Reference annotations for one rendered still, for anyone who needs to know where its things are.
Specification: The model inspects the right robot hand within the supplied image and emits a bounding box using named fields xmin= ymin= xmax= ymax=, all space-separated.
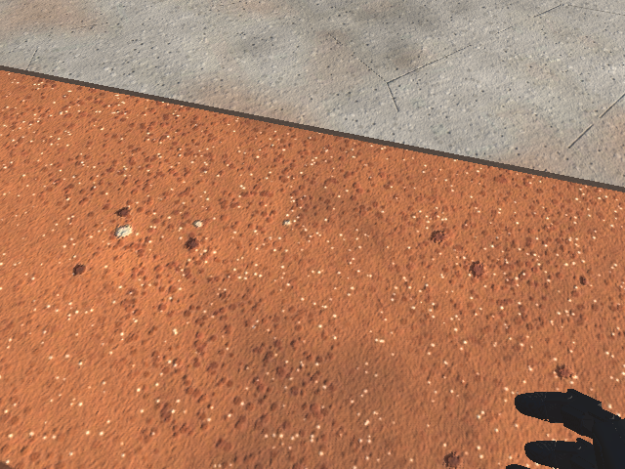
xmin=506 ymin=389 xmax=625 ymax=469

